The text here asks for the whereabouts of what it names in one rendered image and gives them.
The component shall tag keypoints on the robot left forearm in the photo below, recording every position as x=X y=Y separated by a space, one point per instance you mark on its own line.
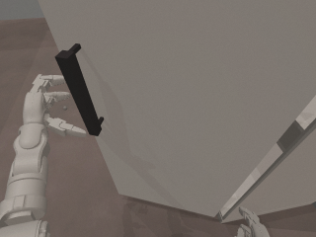
x=25 y=199

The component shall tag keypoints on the handle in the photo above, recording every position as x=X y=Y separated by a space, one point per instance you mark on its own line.
x=71 y=71

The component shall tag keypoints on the left robot upper arm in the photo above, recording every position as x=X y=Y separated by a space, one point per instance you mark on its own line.
x=36 y=228

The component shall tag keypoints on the robot left hand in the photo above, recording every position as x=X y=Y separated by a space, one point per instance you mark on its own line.
x=38 y=102

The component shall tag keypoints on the robot right hand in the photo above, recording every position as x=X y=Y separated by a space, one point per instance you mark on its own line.
x=257 y=229

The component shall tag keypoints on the fridge door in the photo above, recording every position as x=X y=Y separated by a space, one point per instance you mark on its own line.
x=194 y=93

